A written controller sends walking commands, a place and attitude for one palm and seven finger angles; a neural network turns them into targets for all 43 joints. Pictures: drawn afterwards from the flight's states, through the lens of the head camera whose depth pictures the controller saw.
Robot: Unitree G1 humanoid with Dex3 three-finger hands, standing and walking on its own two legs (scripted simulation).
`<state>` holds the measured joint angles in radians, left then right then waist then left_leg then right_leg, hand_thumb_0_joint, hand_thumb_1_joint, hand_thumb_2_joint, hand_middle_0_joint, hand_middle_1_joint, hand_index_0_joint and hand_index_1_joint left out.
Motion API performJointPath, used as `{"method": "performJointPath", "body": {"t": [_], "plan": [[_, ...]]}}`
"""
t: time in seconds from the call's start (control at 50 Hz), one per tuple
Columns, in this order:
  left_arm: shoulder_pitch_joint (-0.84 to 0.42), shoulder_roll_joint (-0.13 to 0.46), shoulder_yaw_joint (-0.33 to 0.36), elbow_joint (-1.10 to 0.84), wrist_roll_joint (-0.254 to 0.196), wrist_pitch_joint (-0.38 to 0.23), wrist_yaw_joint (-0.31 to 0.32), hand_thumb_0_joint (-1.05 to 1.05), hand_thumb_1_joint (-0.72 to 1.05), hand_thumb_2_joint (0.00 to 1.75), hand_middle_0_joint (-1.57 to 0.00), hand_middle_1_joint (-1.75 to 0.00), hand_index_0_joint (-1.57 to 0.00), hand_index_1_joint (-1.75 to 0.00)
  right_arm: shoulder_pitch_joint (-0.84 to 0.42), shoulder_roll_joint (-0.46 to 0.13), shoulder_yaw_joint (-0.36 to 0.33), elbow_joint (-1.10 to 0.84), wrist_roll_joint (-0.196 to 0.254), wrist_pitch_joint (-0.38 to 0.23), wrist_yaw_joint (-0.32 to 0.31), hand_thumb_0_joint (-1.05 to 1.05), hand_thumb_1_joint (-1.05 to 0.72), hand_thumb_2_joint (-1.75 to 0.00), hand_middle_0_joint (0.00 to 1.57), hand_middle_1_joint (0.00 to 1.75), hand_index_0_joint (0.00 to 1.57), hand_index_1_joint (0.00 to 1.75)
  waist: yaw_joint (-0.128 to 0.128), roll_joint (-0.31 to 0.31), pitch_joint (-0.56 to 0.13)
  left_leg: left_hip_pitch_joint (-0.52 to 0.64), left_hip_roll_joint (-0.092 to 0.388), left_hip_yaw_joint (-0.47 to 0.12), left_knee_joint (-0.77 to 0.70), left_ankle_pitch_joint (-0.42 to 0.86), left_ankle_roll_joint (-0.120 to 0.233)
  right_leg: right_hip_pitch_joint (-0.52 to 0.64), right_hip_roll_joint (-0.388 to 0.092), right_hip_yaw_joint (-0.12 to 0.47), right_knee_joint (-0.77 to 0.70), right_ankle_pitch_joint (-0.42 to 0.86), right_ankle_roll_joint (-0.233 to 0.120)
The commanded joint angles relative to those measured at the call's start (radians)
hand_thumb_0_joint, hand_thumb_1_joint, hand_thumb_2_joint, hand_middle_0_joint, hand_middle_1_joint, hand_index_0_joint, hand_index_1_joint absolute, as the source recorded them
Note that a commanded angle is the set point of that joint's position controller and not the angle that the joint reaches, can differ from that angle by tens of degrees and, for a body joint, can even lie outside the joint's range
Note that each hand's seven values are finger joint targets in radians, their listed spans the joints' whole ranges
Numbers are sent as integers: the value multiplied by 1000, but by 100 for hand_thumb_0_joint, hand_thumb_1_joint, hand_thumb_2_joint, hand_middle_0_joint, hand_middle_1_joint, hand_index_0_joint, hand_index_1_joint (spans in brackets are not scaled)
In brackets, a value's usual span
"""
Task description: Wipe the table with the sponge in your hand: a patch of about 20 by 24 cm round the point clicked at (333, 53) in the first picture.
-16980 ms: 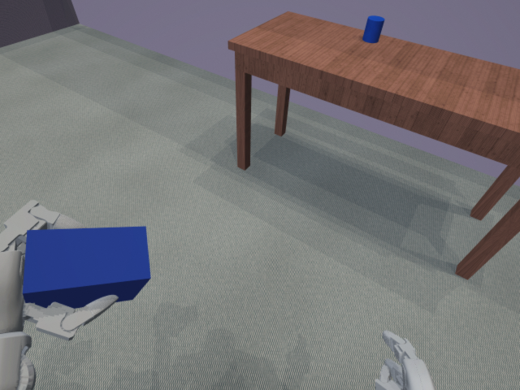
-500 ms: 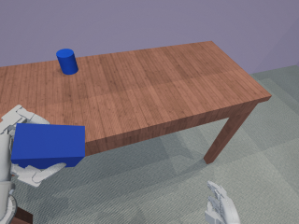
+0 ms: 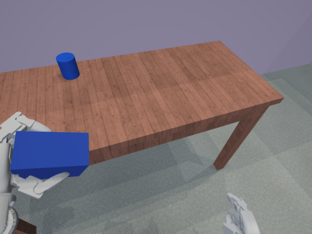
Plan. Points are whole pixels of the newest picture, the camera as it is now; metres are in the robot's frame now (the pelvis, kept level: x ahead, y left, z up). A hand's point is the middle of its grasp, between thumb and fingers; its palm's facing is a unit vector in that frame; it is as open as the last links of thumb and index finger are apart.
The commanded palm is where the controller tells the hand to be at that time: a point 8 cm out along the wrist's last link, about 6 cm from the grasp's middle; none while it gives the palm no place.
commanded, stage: look again from close up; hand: left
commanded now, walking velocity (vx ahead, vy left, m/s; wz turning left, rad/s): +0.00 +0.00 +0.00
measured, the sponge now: (62, 156) +0.23 +0.21 +0.13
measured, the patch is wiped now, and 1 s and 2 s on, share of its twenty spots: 0.00 0.00 0.00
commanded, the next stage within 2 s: shuffle to correct the standing spot in 0.02 s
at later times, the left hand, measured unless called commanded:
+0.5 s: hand (38, 145) +0.24 +0.26 +0.15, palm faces +0.39 -0.84 -0.38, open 10.6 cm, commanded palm +0.18 +0.30 +0.17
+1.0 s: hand (35, 119) +0.29 +0.29 +0.16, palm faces +0.40 -0.78 -0.47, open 10.6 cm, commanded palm +0.22 +0.33 +0.17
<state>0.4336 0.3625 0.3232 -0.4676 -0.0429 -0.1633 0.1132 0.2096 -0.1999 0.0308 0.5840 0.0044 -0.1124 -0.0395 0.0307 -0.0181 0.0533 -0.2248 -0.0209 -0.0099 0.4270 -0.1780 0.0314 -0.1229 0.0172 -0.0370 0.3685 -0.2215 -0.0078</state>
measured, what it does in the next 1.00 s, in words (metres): steps on the spot: left foot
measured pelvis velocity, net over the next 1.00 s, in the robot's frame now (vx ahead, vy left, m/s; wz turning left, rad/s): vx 0.08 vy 0.04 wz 0.05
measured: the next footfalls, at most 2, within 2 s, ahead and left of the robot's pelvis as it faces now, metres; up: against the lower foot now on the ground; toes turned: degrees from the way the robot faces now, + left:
left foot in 0.78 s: +0.16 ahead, +0.17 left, +0.00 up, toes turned +3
right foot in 1.02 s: +0.15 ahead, -0.01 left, +0.00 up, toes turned -1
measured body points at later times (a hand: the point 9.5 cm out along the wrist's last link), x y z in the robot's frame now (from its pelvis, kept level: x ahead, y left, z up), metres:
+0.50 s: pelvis +0.02 +0.01 -0.01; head +0.04 +0.03 +0.43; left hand +0.21 +0.31 +0.17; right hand +0.20 -0.22 -0.09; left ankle +0.03 +0.09 -0.74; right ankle -0.01 -0.11 -0.74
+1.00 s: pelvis +0.08 +0.04 -0.03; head +0.11 +0.04 +0.42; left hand +0.26 +0.33 +0.19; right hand +0.27 -0.16 -0.11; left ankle +0.12 +0.17 -0.74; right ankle +0.09 -0.04 -0.74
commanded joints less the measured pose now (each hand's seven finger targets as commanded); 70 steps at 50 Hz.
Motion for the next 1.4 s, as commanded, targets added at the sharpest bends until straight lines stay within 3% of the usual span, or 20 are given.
{"method": "performJointPath", "body": {"t": [0.0,0.3,0.44,0.52,0.6,0.62,0.66,0.72,0.74,0.78,0.82,0.94,0.96,1.0,1.02,1.14,1.22,1.28,1.32,1.38], "plan": [[-77,171,134,-211,-6,-74,21,0,10,130,-120,-160,-120,-160,-106,-128,-57,-158,1,-58,-10,0,-90,-90,20,30,20,30,-2,93,-163,57,69,-72,-79,99,-15,24,-43,53,-41,148,-3],[-139,198,133,-235,-7,-79,28,0,10,130,-120,-160,-120,-160,-103,-137,-73,-151,-1,-35,-2,0,-90,-90,20,30,20,30,-24,3,-65,-43,19,-36,136,-153,12,-125,-207,207,-98,-263,-91],[-97,192,146,-291,-3,-118,22,0,10,130,-120,-160,-120,-160,-82,-133,-73,-156,-4,-58,-2,0,-90,-90,20,30,20,30,-25,240,-121,126,176,-315,-71,171,112,-215,-24,-17,310,-154,-4],[-12,168,148,-272,1,-125,18,0,10,130,-120,-160,-120,-160,-67,-137,-77,-153,-3,-67,13,0,-90,-90,20,30,20,30,-15,159,-172,58,143,-193,58,379,69,-38,-47,-23,113,-45,-25],[45,177,171,-198,-28,-125,29,0,10,130,-120,-160,-120,-160,-56,-144,-103,-165,28,-42,28,0,-90,-90,20,30,20,30,-14,-249,-152,-433,-13,2,572,-206,-15,279,-429,411,18,450,-238],[37,164,165,-216,-29,-138,32,0,10,130,-120,-160,-120,-160,-53,-151,-101,-156,24,-35,32,0,-90,-90,20,30,20,30,-10,-198,-120,-501,38,-52,603,-308,-9,283,-464,406,28,451,-254],[38,189,198,-217,-18,-146,35,0,10,130,-120,-160,-120,-160,-65,-122,-78,-136,11,-16,37,0,-90,-90,20,30,20,30,-11,-75,-73,-423,111,-99,473,-305,12,142,-415,289,84,408,-191],[-45,184,182,-249,-11,-146,34,0,10,130,-120,-160,-120,-160,-79,-83,-65,-116,7,-17,19,0,-90,-90,20,30,20,30,-49,12,-128,44,-13,106,113,40,3,-104,-211,-3,213,261,-72],[-81,182,169,-285,-15,-144,33,0,10,130,-120,-160,-120,-160,-80,-102,-82,-122,10,-30,11,0,-90,-90,20,30,20,30,-57,92,-163,184,-5,64,54,131,16,-162,-160,-27,370,254,-43],[-154,205,153,-373,6,-152,32,0,10,130,-120,-160,-120,-160,-76,-140,-109,-151,3,-41,8,0,-90,-90,20,30,20,30,-41,350,-196,287,285,-366,-43,264,201,-422,-31,-3,782,-334,11],[-131,229,172,-305,9,-131,26,0,10,130,-120,-160,-120,-160,-95,-116,-89,-139,-2,-49,5,0,-90,-90,20,30,20,30,-38,214,-124,104,297,-427,-95,131,269,-445,-60,51,909,-342,7],[14,216,219,-344,-6,-135,22,0,10,130,-120,-160,-120,-160,-98,-108,-73,-137,23,-79,27,0,-90,-90,20,30,20,30,-1,205,-202,-173,162,-98,48,40,124,-18,-62,-31,270,-146,2],[38,209,225,-310,-7,-132,18,0,10,130,-120,-160,-120,-160,-99,-104,-66,-136,22,-74,30,0,-90,-90,20,30,20,30,3,133,-208,-260,137,-70,130,-76,90,104,-72,-18,140,-52,-6],[89,255,264,-234,-15,-113,23,0,10,130,-120,-160,-120,-160,-86,-92,-73,-143,21,-52,30,0,-90,-90,20,30,20,30,-20,-260,-171,-434,-19,37,597,-280,0,116,-387,536,-109,-30,-155],[32,219,246,-224,-34,-106,23,0,10,130,-120,-160,-120,-160,-81,-102,-72,-136,9,-44,33,0,-90,-90,20,30,20,30,-32,-225,-147,-496,1,-2,766,-291,-33,76,-472,600,-129,-63,-206],[16,172,194,-104,-6,-124,16,0,10,130,-120,-160,-120,-160,-80,-94,-63,-107,8,-35,23,0,-90,-90,20,30,20,30,-30,-88,-111,-308,75,23,464,-161,-25,-47,-293,200,46,435,-143],[-129,146,115,-193,1,-125,20,0,10,130,-120,-160,-120,-160,-128,-83,-64,-108,-7,-89,3,0,-90,-90,20,30,20,30,-13,-137,-143,31,-10,168,112,3,-2,-104,-228,128,54,325,-89],[-175,180,123,-332,5,-125,28,0,10,130,-120,-160,-120,-160,-111,-115,-92,-133,-1,-101,-6,0,-90,-90,20,30,20,30,-14,-26,-226,199,88,55,-17,203,41,-54,-165,109,247,428,-30],[-143,197,142,-374,21,-121,31,0,10,130,-120,-160,-120,-160,-105,-134,-103,-149,5,-89,-2,0,-90,-90,20,30,20,30,-8,130,-247,324,254,-134,-6,529,112,-247,-73,42,413,-19,6],[-70,234,205,-371,23,-98,34,0,10,130,-120,-160,-120,-160,-112,-93,-79,-156,-3,-77,7,0,-90,-90,20,30,20,30,-2,297,-173,135,249,-82,-51,573,81,-164,-65,-13,343,-189,3]]}}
